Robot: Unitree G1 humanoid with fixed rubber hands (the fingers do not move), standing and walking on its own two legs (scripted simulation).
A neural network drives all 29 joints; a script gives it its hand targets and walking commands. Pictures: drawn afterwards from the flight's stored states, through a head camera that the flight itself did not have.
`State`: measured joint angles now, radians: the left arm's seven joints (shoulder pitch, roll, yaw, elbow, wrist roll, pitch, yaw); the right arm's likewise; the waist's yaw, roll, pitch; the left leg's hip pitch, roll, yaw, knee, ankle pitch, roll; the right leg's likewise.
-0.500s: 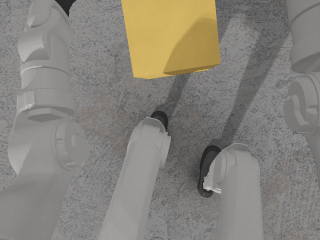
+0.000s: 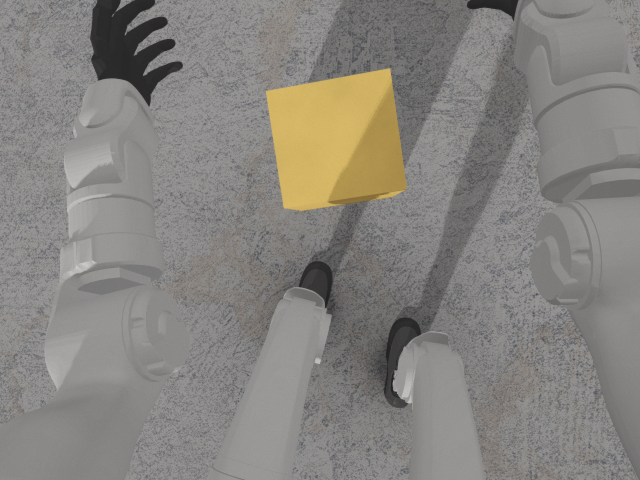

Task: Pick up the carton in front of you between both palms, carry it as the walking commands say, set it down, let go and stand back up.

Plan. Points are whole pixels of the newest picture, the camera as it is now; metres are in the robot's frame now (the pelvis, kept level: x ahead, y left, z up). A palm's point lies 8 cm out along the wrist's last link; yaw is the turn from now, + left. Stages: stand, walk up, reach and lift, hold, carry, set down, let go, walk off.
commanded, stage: let go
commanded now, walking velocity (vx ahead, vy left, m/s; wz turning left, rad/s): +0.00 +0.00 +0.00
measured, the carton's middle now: (338, 152) +0.49 +0.13 -0.49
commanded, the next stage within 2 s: stand in 1.52 s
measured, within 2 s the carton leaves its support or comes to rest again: neither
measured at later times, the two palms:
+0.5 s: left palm (48, 211) +0.32 +0.30 +0.02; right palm (631, 211) +0.42 -0.10 +0.01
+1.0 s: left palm (31, 372) +0.24 +0.23 +0.09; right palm out of the picture +0.30 -0.21 +0.07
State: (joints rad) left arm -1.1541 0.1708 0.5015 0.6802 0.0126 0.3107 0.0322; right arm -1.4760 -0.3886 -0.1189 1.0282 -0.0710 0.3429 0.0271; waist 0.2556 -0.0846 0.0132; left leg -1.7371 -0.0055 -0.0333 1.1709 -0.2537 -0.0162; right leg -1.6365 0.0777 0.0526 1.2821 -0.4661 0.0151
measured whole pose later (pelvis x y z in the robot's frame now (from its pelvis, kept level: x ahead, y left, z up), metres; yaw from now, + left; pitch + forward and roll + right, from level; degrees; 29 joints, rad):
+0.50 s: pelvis +0.04 +0.03 +0.11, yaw -1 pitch +26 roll -2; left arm -0.31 0.21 0.15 0.52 0.03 0.11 -0.15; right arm -0.49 -0.07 -0.21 0.60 -0.13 0.14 -0.15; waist 0.16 0.00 0.00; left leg -1.01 -0.01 0.00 0.75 -0.20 0.04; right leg -0.89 0.05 0.11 0.77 -0.35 0.05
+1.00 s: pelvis +0.09 -0.01 +0.15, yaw +3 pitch +3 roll +1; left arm 0.21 0.22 0.03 0.40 -0.03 0.05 -0.08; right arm 0.11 -0.17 -0.06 0.51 -0.04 0.03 -0.01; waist 0.04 0.00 0.08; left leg -0.32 -0.03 -0.05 0.45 -0.19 -0.01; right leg -0.20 0.02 0.06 0.48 -0.34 -0.02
